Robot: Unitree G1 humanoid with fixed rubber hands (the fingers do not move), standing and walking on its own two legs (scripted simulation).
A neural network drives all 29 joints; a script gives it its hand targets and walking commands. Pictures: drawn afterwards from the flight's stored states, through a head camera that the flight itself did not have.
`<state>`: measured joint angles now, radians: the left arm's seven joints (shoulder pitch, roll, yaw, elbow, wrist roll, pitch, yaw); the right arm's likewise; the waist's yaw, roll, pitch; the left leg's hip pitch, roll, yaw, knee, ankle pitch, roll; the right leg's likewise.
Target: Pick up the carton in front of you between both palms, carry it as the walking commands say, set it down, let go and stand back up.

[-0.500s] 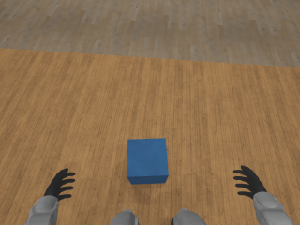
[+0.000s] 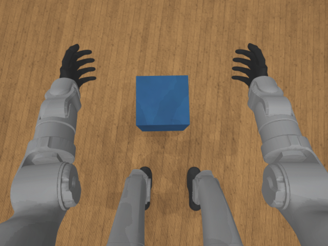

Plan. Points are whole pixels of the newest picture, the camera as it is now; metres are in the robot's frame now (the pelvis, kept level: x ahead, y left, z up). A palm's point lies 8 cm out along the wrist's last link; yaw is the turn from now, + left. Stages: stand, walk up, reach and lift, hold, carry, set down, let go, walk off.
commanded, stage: reach and lift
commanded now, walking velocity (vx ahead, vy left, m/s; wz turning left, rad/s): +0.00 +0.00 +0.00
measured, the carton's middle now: (162, 106) +0.51 +0.03 -0.53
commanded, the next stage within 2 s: none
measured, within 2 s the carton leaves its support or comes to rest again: leaves its support in 1.90 s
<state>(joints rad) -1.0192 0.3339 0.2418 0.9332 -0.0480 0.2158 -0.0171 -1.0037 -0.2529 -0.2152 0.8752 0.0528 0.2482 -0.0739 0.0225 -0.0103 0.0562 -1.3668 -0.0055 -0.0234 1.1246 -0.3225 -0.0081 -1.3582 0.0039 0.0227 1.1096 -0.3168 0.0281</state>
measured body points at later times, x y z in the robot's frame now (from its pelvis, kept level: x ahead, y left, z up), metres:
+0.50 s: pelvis +0.03 +0.00 -0.09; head +0.36 +0.01 +0.21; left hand +0.52 +0.23 -0.25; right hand +0.54 -0.16 -0.26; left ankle +0.09 +0.12 -0.62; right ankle +0.09 -0.14 -0.62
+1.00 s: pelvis -0.03 -0.01 -0.27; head +0.35 +0.01 -0.02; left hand +0.52 +0.22 -0.45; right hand +0.53 -0.16 -0.45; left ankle +0.09 +0.12 -0.62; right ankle +0.09 -0.14 -0.62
